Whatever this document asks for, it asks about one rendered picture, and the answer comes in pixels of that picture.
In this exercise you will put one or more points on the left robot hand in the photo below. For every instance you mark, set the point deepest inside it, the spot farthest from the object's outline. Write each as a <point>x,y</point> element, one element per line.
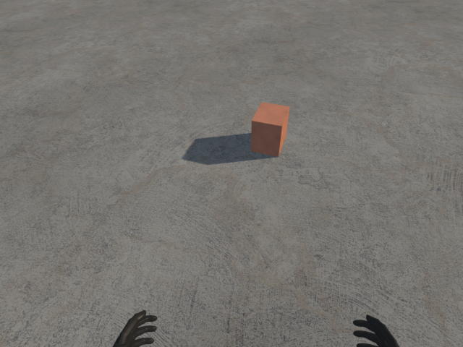
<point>132,330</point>

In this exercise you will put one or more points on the right robot hand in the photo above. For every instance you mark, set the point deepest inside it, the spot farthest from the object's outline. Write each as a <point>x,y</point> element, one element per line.
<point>382,336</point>

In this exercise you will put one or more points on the carton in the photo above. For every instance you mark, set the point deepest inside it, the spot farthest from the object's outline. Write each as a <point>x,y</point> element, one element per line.
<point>269,126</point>

